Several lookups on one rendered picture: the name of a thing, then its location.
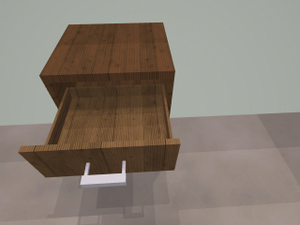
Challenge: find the handle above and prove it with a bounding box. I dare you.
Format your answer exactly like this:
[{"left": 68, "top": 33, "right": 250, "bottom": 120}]
[{"left": 80, "top": 160, "right": 127, "bottom": 188}]

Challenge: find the cabinet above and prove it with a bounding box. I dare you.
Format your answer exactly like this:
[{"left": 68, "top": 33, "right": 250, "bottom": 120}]
[{"left": 39, "top": 22, "right": 175, "bottom": 117}]

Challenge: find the drawer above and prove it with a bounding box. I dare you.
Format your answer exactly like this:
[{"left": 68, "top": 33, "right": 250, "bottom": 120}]
[{"left": 18, "top": 83, "right": 181, "bottom": 178}]

